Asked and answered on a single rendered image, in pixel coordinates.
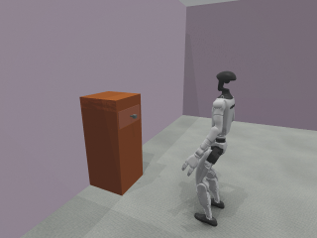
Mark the robot torso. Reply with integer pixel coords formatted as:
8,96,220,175
210,95,235,156

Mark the drawer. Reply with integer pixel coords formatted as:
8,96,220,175
118,104,141,129

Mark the left robot forearm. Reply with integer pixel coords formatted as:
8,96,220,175
194,127,219,159

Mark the robot right thigh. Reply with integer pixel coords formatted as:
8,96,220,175
207,145,228,179

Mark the robot left hand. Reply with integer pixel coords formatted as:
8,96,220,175
181,155,200,176

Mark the handle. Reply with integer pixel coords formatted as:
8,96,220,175
130,114,138,119

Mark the left robot upper arm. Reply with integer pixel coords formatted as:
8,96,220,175
210,99,226,136

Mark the cabinet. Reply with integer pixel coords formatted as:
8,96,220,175
79,91,143,195

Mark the right robot upper arm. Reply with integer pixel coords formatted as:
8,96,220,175
232,96,235,122

